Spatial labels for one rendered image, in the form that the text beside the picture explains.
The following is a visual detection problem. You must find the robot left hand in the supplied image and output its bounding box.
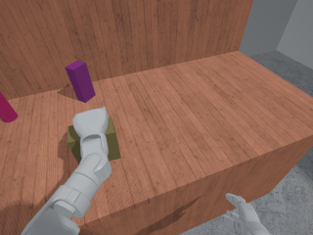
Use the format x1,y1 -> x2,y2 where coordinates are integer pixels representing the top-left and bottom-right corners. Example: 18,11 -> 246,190
72,107 -> 109,138

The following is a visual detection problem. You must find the sponge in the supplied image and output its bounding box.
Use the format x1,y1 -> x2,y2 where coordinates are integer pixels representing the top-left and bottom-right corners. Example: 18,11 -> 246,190
67,117 -> 121,164

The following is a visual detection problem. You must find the robot right hand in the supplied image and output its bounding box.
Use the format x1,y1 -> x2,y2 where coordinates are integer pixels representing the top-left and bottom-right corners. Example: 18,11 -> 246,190
224,193 -> 261,235

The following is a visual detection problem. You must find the robot right forearm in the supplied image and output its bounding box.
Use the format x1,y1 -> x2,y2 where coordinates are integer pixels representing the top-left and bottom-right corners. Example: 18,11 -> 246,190
244,221 -> 273,235

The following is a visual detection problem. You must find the robot left forearm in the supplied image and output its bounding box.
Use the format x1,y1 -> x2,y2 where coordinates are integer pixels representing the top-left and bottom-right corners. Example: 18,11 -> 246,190
21,131 -> 112,235

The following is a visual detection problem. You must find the left robot upper arm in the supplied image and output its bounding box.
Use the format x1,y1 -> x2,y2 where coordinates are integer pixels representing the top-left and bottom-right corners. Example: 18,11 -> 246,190
26,208 -> 80,235

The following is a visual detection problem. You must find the table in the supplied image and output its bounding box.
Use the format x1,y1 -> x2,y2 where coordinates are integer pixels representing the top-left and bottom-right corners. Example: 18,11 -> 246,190
0,0 -> 313,235

